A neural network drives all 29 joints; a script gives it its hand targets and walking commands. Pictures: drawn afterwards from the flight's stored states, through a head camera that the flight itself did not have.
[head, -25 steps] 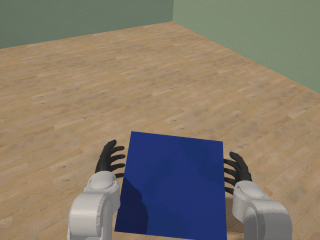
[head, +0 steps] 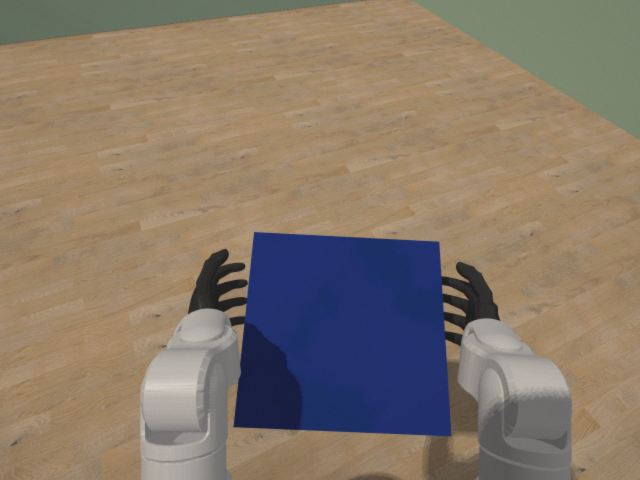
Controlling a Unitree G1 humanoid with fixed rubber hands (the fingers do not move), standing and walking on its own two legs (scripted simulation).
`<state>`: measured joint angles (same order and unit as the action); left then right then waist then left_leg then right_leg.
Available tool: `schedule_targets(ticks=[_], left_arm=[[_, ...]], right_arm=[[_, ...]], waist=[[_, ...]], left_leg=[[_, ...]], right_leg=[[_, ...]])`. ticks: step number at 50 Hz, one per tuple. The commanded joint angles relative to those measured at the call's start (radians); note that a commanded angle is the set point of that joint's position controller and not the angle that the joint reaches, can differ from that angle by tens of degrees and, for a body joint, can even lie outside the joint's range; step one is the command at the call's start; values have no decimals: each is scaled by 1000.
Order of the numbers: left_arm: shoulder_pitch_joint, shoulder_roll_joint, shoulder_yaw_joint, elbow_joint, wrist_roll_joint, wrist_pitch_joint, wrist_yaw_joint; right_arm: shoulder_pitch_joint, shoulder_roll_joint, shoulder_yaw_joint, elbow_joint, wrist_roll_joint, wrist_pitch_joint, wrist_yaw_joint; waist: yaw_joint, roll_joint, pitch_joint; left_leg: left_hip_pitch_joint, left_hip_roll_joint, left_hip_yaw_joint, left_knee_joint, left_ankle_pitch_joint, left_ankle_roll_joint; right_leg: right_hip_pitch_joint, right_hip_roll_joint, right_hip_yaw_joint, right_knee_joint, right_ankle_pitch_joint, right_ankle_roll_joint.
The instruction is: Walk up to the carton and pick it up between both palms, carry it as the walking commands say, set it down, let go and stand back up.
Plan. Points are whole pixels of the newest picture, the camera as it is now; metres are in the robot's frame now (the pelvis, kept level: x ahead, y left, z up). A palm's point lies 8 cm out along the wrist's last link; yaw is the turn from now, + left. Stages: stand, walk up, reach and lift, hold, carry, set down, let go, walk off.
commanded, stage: carry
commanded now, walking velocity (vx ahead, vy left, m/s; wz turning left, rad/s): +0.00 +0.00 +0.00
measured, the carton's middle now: (336, 338) +0.32 +0.01 -0.01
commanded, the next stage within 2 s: none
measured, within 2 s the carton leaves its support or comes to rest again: neither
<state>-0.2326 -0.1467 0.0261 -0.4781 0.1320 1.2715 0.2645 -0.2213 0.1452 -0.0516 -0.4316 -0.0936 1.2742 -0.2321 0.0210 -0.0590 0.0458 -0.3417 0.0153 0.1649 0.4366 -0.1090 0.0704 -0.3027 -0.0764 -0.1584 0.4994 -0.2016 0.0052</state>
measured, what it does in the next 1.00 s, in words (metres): stands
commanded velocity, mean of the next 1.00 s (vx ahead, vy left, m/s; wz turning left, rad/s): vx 0.00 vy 0.00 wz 0.00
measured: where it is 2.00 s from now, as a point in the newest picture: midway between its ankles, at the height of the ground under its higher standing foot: outside the picture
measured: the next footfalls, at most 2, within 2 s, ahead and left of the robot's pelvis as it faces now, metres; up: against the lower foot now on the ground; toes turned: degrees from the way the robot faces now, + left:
right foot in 1.84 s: -0.12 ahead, -0.07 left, +0.00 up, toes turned +13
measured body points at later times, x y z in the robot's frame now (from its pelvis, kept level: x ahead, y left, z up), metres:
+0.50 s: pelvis -0.01 +0.02 -0.01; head +0.00 +0.02 +0.44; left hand +0.29 +0.16 +0.08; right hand +0.27 -0.13 +0.07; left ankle +0.08 +0.08 -0.74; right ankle +0.04 -0.12 -0.74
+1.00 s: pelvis -0.03 +0.00 -0.01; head -0.05 +0.01 +0.44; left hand +0.25 +0.13 +0.08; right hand +0.23 -0.16 +0.08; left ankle +0.08 +0.08 -0.74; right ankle +0.04 -0.12 -0.74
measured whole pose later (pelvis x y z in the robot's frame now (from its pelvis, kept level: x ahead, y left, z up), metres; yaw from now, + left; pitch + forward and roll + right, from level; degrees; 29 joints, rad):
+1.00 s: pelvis -0.03 +0.00 -0.01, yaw -1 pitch +0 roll -1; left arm -0.21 -0.14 0.02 -0.31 0.14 1.25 0.25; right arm -0.18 0.14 -0.06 -0.31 -0.12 1.28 -0.22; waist -0.01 -0.01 -0.07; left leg -0.44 0.05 0.18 0.54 -0.12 0.07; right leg -0.40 -0.06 -0.14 0.58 -0.19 -0.02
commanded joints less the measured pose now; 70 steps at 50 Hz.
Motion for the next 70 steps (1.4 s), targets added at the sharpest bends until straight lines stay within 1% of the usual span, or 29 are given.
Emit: schedule_targets(ticks=[1, 6, 7, 8, 11, 14, 18, 19, 22, 24, 27, 31, 32, 40, 41, 42, 48, 50, 52, 53, 57, 60, 62, 64, 65, 66, 67, 69, 70], left_arm=[[-426, -1061, -633, -87, -431, -2, -278], [-423, -1090, -610, -64, -430, 0, -285], [-372, -1112, -581, 7, -410, 1, -283], [-400, -1124, -611, 3, -417, 1, -283], [-422, -1117, -584, -37, -414, -12, -283], [-385, -1118, -568, 33, -394, -11, -286], [-484, -1143, -611, -59, -420, -27, -288], [-425, -1132, -572, 47, -399, -11, -289], [-451, -1181, -590, 16, -449, -27, -312], [-528, -1180, -615, -18, -458, -27, -316], [-452, -1145, -569, 49, -406, -20, -304], [-402, -1132, -548, 48, -410, -31, -307], [-458, -1126, -563, 30, -420, -34, -309], [-463, -1153, -591, -20, -418, -58, -295], [-410, -1145, -563, 59, -396, -46, -294], [-409, -1189, -601, 20, -424, -50, -300], [-382, -1142, -576, 29, -414, -60, -288], [-449, -1130, -594, 16, -416, -55, -293], [-469, -1134, -598, 9, -428, -58, -296], [-398, -1162, -573, 59, -426, -56, -303], [-406, -1134, -594, 36, -432, -53, -297], [-444, -1115, -580, 34, -418, -54, -297], [-424, -1074, -571, 48, -393, -52, -290], [-416, -1101, -568, 71, -398, -54, -285], [-441, -1134, -583, 37, -429, -62, -296], [-387, -1005, -475, 264, -329, -97, -309], [-365, -1056, -496, 226, -349, -111, -312], [-448, -1041, -471, 343, -317, -177, -341], [-471, -1143, -568, 115, -375, -181, -331]], right_arm=[[-348, 1038, 528, -94, 341, -9, 238], [-387, 1072, 540, -91, 348, 3, 251], [-429, 1076, 561, -122, 361, 2, 247], [-435, 1054, 545, -120, 362, -2, 258], [-458, 1093, 560, -112, 383, 1, 268], [-438, 1078, 559, -81, 364, -3, 266], [-429, 1115, 546, -66, 371, -18, 280], [-446, 1093, 537, -36, 360, -11, 272], [-451, 1125, 562, -77, 351, -19, 269], [-456, 1137, 526, -44, 340, -24, 276], [-455, 1106, 536, -20, 349, -26, 273], [-428, 1102, 553, -24, 345, -22, 269], [-425, 1104, 525, 9, 338, -29, 274], [-468, 1124, 571, -50, 363, -53, 276], [-469, 1100, 562, -44, 371, -54, 276], [-452, 1107, 555, -88, 363, -62, 276], [-412, 1082, 557, -67, 351, -58, 266], [-414, 1084, 531, 3, 347, -50, 275], [-450, 1091, 551, -40, 358, -56, 276], [-480, 1095, 575, -78, 362, -53, 272], [-402, 1064, 540, -25, 334, -55, 263], [-423, 1082, 554, 2, 350, -46, 273], [-396, 1043, 517, 40, 339, -53, 278], [-406, 1054, 524, 34, 341, -56, 272], [-416, 1093, 540, 13, 349, -62, 271], [-384, 943, 424, 200, 241, -95, 292], [-432, 999, 486, 120, 290, -114, 291], [-441, 969, 405, 268, 216, -177, 323], [-534, 1070, 527, 22, 319, -186, 317]], waist=[[-27, 192, -451], [-26, 105, -521], [-30, 39, -518], [-24, 157, -471], [-29, 101, -536], [-25, 54, -495], [-31, 184, -437], [-26, 127, -446], [-26, -7, -482], [-27, 90, -474], [-22, 100, -393], [-24, -4, -459], [-29, 54, -444], [-28, 61, -455], [-26, 85, -406], [-28, 102, -464], [-24, 10, -485], [-23, 101, -420], [-25, 106, -419], [-23, -19, -425], [-25, 68, -421], [-29, 44, -372], [-23, 134, -360], [-21, 128, -367], [-20, 62, -408], [-13, 41, -486], [-14, 31, -430], [-13, 72, -380], [-21, 92, -396]], left_leg=[[328, 296, -222, -71, 560, 21], [270, 204, -166, -22, 331, -16], [310, 221, -171, -11, 385, -10], [262, 219, -179, -28, 440, -17], [311, 236, -202, -18, 271, 13], [212, 196, -189, -32, 132, -17], [221, 243, -265, -119, 27, -3], [214, 231, -250, -110, -65, 10], [160, 159, -144, -23, -91, -17], [178, 164, -177, -46, -103, -10], [73, 195, -221, -98, -266, 8], [138, 145, -176, 8, -211, 5], [82, 152, -199, -46, -250, -4], [137, 132, -130, 19, -151, -24], [64, 125, -139, -16, -255, -33], [91, 142, -147, -29, -172, -25], [115, 146, -158, -2, -150, -6], [74, 167, -177, -42, -186, -14], [44, 163, -185, -58, -339, -16], [63, 166, -180, -27, -273, -12], [76, 149, -168, -24, -226, -21], [24, 143, -152, -27, -329, -37], [-27, 140, -185, -99, -501, -31], [-33, 148, -184, -95, -464, -26], [-23, 145, -191, -73, -424, -23], [20, 151, -180, -68, -354, -14], [7, 148, -171, -49, -367, -21], [-82, 151, -197, -113, -504, -21], [-32, 165, -221, -138, -511, -36]], right_leg=[[-12, -47, 44, 39, 2, 12], [91, -88, 74, 10, 165, -18], [71, -85, 55, 31, 165, -10], [58, -75, 54, 27, 132, -11], [10, -57, 48, 39, 13, -5], [78, -69, 61, 31, 58, -14], [-32, -27, 50, 82, -106, -9], [-17, -30, 60, 53, -97, -14], [57, -88, 128, -32, -17, -28], [12, -77, 110, 18, -37, -23], [-37, -45, 100, 65, -110, -29], [-66, -102, 193, -89, -198, -64], [-30, -72, 148, -28, -175, -50], [-71, -105, 193, -113, -163, -61], [-61, -101, 185, -99, -252, -69], [-8, -89, 163, -65, -132, -67], [-50, -87, 166, -52, -106, -58], [-50, -82, 167, -37, -131, -73], [-110, -70, 161, -74, -257, -59], [-107, -66, 176, -102, -243, -58], [-97, -75, 182, -76, -184, -64], [-137, -78, 190, -126, -327, -55], [-138, -49, 167, -61, -341, -62], [-105, -25, 142, -37, -246, -49], [-77, -24, 142, -44, -265, -68], [-38, -42, 149, -42, -196, -64], [-81, -59, 182, -88, -256, -77], [-78, -25, 132, -17, -292, -68], [-91, -22, 137, -6, -289, -68]])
